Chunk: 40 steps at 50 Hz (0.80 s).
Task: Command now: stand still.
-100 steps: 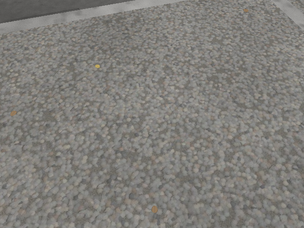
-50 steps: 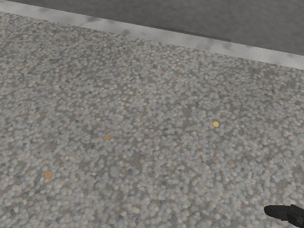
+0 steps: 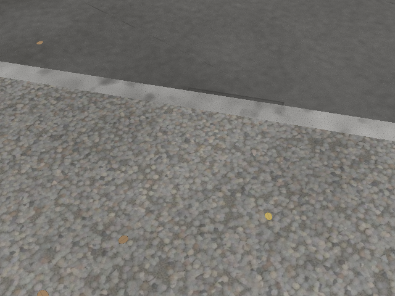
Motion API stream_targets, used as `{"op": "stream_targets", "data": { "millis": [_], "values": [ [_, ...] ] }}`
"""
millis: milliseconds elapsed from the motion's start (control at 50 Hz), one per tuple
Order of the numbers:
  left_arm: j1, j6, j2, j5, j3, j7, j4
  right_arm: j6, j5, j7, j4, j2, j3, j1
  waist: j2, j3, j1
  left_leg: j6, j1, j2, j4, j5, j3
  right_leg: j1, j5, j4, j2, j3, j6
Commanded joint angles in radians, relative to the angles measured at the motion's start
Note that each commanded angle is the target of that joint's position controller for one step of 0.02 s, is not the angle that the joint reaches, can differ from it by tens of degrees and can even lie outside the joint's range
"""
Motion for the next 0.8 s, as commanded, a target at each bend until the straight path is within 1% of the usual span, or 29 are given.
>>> {"op": "stream_targets", "data": {
  "millis": [20, 280, 580, 600, 620, 640, 660, 680, 700, 720, 740, 760, 780, 800],
  "values": [
    [0.023, -0.006, 0.101, 0.000, 0.017, 0.005, -0.015, -0.009, 0.000, -0.004, -0.012, -0.103, -0.017, 0.006, -0.005, -0.029, -0.001, 0.027, 0.050, 0.030, -0.066, 0.211, -0.026, -0.048, 0.185, -0.090, -0.025, 0.021, -0.016],
    [0.072, -0.005, 0.081, 0.000, 0.009, 0.011, 0.034, -0.011, 0.000, -0.005, 0.059, -0.086, -0.004, 0.028, 0.000, -0.003, -0.003, 0.023, 0.027, 0.025, -0.087, 0.141, -0.018, -0.064, 0.120, -0.108, -0.016, 0.015, -0.016],
    [0.134, -0.005, 0.055, -0.002, 0.000, 0.012, 0.060, -0.014, 0.002, -0.006, 0.094, -0.066, 0.011, 0.076, -0.001, 0.009, -0.005, 0.022, 0.009, 0.022, -0.093, 0.116, -0.013, -0.078, 0.103, -0.113, -0.011, 0.013, -0.017],
    [0.156, -0.004, 0.045, -0.002, -0.002, 0.013, 0.071, -0.013, 0.001, -0.007, 0.104, -0.057, 0.014, 0.096, -0.002, -0.015, -0.005, 0.024, 0.018, 0.010, -0.094, 0.016, -0.002, -0.069, 0.006, -0.116, -0.001, 0.003, -0.021],
    [0.163, -0.001, 0.056, -0.009, 0.003, 0.016, 0.072, -0.011, 0.007, -0.009, 0.107, -0.066, 0.010, 0.104, -0.006, -0.001, -0.005, 0.034, -0.004, -0.008, -0.078, -0.148, 0.013, -0.087, -0.145, -0.106, 0.012, -0.003, -0.034],
    [0.158, 0.000, 0.074, -0.013, 0.010, 0.019, 0.065, -0.012, 0.013, -0.011, 0.104, -0.080, 0.004, 0.107, -0.013, 0.031, -0.005, 0.048, -0.050, -0.016, -0.062, -0.315, 0.016, -0.123, -0.304, -0.100, 0.010, 0.009, -0.054],
    [0.157, -0.004, 0.080, -0.016, 0.012, 0.021, 0.055, -0.018, 0.014, -0.011, 0.095, -0.083, 0.002, 0.101, -0.015, 0.075, -0.003, 0.063, -0.103, -0.009, -0.058, -0.413, 0.003, -0.161, -0.411, -0.107, -0.005, 0.034, -0.074],
    [0.165, -0.013, 0.080, -0.020, 0.014, 0.019, 0.048, -0.029, 0.015, -0.009, 0.086, -0.074, 0.004, 0.096, -0.021, 0.104, 0.001, 0.075, -0.138, 0.002, -0.049, -0.434, -0.012, -0.180, -0.452, -0.116, -0.029, 0.071, -0.094],
    [0.182, -0.025, 0.084, -0.024, 0.017, 0.016, 0.047, -0.044, 0.018, -0.004, 0.079, -0.062, 0.005, 0.093, -0.034, 0.113, 0.008, 0.079, -0.164, 0.010, -0.025, -0.404, -0.018, -0.170, -0.456, -0.128, -0.058, 0.115, -0.114],
    [0.211, -0.037, 0.092, -0.028, 0.022, 0.012, 0.050, -0.060, 0.019, 0.003, 0.070, -0.051, 0.006, 0.083, -0.056, 0.108, 0.020, 0.076, -0.197, 0.009, 0.018, -0.356, -0.010, -0.136, -0.461, -0.149, -0.095, 0.171, -0.138],
    [0.247, -0.045, 0.112, -0.031, 0.030, 0.007, 0.056, -0.074, 0.020, 0.010, 0.059, -0.036, 0.009, 0.066, -0.095, 0.100, 0.033, 0.069, -0.239, -0.004, 0.083, -0.295, 0.016, -0.088, -0.486, -0.191, -0.147, 0.252, -0.169],
    [0.272, -0.051, 0.137, -0.033, 0.039, 0.002, 0.060, -0.087, 0.023, 0.019, 0.047, -0.014, 0.013, 0.054, -0.155, 0.090, 0.035, 0.063, -0.265, -0.021, 0.171, -0.212, 0.060, -0.053, -0.519, -0.254, -0.220, 0.362, -0.208],
    [0.260, -0.055, 0.150, -0.034, 0.045, 0.000, 0.053, -0.097, 0.027, 0.026, 0.039, -0.008, 0.015, 0.049, -0.182, 0.102, 0.026, 0.074, -0.258, -0.008, 0.222, -0.164, 0.060, -0.074, -0.514, -0.297, -0.279, 0.445, -0.238],
    [0.230, -0.058, 0.145, -0.033, 0.044, -0.002, 0.036, -0.105, 0.029, 0.031, 0.037, -0.014, 0.013, 0.057, -0.168, 0.113, 0.007, 0.091, -0.224, 0.004, 0.219, -0.167, 0.052, -0.116, -0.485, -0.305, -0.288, 0.450, -0.238]
  ]
}}
Velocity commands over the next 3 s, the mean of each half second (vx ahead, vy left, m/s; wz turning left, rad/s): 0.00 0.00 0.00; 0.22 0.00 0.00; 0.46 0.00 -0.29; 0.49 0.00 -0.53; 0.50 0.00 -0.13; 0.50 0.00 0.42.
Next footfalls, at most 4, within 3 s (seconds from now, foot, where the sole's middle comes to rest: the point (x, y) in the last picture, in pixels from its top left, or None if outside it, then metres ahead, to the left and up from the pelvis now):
1.30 right None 0.44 -0.11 -0.77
1.80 left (203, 232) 0.75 0.02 -0.77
2.30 right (295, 207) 0.86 -0.35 -0.77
2.84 left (265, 137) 1.24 -0.27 -0.77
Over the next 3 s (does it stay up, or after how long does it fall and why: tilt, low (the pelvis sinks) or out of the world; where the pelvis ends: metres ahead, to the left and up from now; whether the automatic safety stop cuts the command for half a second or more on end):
stays up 1.13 -0.31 0.00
